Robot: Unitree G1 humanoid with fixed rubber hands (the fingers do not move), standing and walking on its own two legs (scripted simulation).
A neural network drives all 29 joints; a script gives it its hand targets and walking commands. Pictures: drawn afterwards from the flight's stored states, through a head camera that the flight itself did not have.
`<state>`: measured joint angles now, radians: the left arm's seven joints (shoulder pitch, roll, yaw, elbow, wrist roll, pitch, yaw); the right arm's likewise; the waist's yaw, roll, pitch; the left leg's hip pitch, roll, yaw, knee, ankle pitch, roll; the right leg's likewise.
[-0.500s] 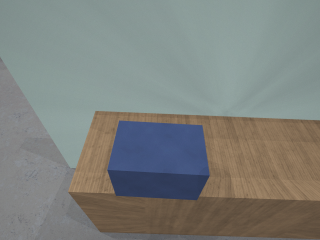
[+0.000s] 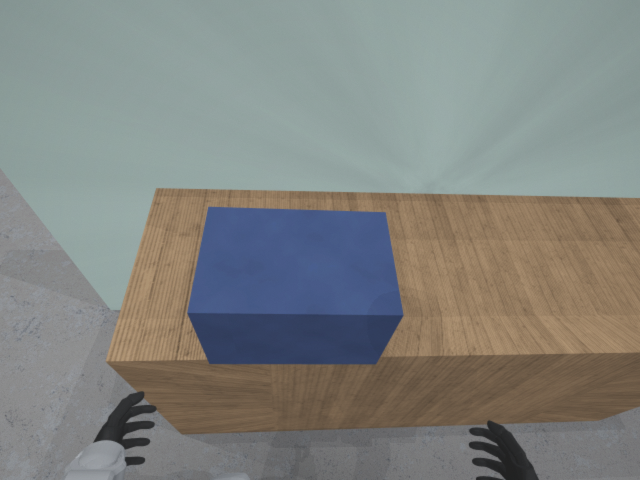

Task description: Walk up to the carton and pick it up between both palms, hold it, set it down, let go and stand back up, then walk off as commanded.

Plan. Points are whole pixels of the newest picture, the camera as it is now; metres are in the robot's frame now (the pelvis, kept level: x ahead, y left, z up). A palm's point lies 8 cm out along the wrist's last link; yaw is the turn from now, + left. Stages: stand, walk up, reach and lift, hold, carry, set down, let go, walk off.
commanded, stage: reach and lift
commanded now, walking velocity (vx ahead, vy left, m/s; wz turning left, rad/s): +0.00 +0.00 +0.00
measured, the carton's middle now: (296, 289) +0.40 +0.03 -0.08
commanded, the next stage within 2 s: none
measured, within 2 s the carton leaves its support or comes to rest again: neither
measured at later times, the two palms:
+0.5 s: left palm (97, 469) +0.15 +0.25 -0.07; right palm out of the picture +0.14 -0.23 -0.07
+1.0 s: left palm (78, 465) +0.15 +0.27 -0.05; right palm (489, 447) +0.17 -0.22 -0.05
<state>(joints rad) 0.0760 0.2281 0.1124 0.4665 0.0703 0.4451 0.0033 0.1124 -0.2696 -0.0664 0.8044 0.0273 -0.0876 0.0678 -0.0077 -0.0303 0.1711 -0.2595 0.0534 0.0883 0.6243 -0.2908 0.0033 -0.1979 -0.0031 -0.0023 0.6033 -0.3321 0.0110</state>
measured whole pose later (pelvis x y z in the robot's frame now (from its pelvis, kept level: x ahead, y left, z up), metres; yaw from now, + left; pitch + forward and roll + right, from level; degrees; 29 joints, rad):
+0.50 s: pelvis -0.01 +0.01 +0.01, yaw -2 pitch -4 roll +0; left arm 0.17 0.23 0.02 0.54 -0.08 0.13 0.06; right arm 0.19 -0.18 -0.10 0.70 0.01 -0.16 0.08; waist 0.04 -0.02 0.10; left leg -0.18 0.03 0.13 0.46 -0.20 0.02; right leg -0.16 -0.02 0.04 0.49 -0.25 0.02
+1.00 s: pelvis +0.01 +0.01 +0.01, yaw +1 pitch -5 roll +0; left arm 0.23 0.29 -0.01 0.66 -0.19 -0.31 0.02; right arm 0.20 -0.18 -0.02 0.77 0.19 -0.40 0.05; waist 0.04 -0.03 0.05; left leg -0.18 0.03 0.09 0.50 -0.24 0.01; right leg -0.11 -0.02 -0.01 0.48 -0.29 0.02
